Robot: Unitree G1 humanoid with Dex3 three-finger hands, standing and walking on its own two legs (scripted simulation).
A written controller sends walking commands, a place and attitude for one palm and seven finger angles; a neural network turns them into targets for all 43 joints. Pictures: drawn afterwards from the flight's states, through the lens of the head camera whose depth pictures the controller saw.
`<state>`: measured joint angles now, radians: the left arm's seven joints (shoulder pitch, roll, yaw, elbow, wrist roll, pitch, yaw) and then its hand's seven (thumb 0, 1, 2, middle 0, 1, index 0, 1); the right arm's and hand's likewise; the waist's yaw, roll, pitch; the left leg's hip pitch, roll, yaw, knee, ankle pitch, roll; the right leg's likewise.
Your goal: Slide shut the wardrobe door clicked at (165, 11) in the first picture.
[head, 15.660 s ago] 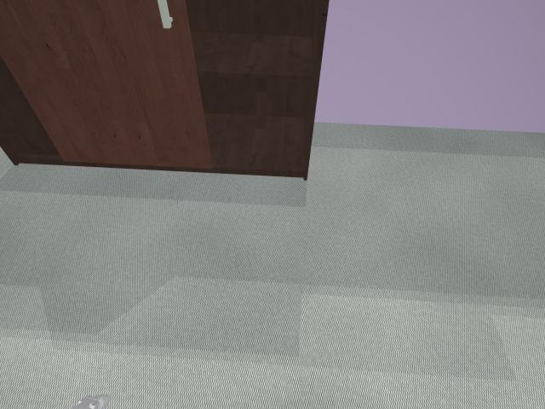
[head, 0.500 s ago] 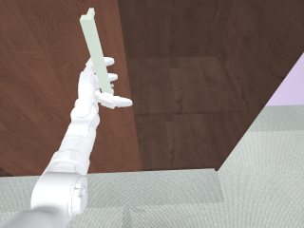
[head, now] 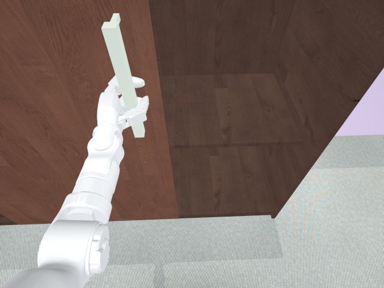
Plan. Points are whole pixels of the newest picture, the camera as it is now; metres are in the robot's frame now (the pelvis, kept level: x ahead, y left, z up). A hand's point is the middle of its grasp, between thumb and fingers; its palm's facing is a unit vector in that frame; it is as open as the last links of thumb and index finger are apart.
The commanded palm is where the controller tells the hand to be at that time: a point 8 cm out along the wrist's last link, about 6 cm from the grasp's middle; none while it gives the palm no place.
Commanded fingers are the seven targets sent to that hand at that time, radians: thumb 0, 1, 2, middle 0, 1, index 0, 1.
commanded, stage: grip the handle and tug to test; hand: left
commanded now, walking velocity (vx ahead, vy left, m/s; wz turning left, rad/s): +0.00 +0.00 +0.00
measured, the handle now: (129, 84) +0.50 +0.13 +0.16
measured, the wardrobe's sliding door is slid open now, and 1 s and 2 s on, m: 0.50 0.50 0.46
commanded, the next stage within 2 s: tug the door sideways, standing still in 0.78 s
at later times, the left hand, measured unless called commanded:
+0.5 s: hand (140, 110) +0.45 +0.10 +0.13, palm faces +0.02 -1.00 +0.00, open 5.6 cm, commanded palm +0.41 +0.15 +0.13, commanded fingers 0.00 0.90 0.90 -0.45 -1.40 -0.45 -1.40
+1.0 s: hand (139, 112) +0.44 +0.10 +0.13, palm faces +0.02 -1.00 -0.01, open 6.2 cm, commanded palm +0.42 +0.14 +0.13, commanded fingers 0.00 0.90 0.90 -0.45 -1.40 -0.45 -1.40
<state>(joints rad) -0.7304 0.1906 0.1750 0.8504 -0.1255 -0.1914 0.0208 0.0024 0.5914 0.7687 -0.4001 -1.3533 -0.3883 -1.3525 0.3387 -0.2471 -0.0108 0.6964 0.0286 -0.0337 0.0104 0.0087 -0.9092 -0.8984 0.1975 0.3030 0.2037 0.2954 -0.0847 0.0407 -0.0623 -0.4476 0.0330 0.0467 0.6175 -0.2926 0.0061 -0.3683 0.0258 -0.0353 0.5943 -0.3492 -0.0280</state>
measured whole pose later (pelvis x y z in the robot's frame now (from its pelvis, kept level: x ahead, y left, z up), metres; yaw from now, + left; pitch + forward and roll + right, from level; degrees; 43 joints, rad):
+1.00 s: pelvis +0.05 +0.00 +0.01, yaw -1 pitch +7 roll +0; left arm -0.37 0.14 0.11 0.31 -0.14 0.00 0.05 0.02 0.73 0.79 -0.29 -1.36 -0.27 -1.35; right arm 0.29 -0.24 -0.02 0.63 0.03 -0.03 0.02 0.01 -0.91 -0.90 0.20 0.30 0.20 0.30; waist -0.05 0.05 -0.08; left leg -0.31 0.03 0.06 0.52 -0.31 0.00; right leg -0.24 0.03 -0.02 0.50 -0.34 -0.02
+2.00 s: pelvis +0.01 -0.07 +0.01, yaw +4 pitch -2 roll +2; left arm -0.75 0.15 0.00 0.68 -0.09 -0.12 0.12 0.00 0.71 0.84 -0.36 -1.34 -0.22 -1.40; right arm 0.25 -0.24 -0.02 0.72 0.03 0.01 -0.06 0.01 -0.91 -0.90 0.20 0.30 0.20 0.30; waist 0.03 0.03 0.19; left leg -0.34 0.02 0.07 0.79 -0.34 0.02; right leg -0.19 0.05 -0.11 0.54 -0.32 -0.12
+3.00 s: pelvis +0.09 -0.36 +0.00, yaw +8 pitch -2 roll +2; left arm -0.40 0.08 -0.11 0.06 -0.05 -0.14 0.12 0.00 0.75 0.81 -0.38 -1.40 -0.20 -1.38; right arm 0.06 -0.19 -0.05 0.55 0.02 -0.05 0.02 0.01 -0.91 -0.90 0.20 0.30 0.20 0.30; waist 0.08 0.01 0.29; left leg -0.21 0.12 0.13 0.55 -0.28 -0.07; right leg -0.42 0.05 -0.01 0.85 -0.41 -0.01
